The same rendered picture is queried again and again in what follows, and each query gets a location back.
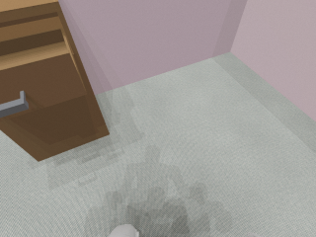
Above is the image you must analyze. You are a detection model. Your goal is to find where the cabinet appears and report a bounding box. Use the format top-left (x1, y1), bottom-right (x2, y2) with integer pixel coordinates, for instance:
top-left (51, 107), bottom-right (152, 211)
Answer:
top-left (0, 0), bottom-right (110, 162)

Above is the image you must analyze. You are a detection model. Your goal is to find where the handle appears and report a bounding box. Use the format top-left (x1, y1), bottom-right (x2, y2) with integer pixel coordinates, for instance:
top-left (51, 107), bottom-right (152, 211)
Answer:
top-left (0, 91), bottom-right (29, 118)

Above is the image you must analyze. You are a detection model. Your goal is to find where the robot left thigh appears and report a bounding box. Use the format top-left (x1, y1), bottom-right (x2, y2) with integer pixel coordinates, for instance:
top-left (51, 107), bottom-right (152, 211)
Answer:
top-left (108, 224), bottom-right (139, 237)

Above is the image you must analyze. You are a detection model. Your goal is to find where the drawer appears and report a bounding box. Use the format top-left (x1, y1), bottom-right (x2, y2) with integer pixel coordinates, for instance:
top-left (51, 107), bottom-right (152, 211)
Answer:
top-left (0, 28), bottom-right (87, 121)

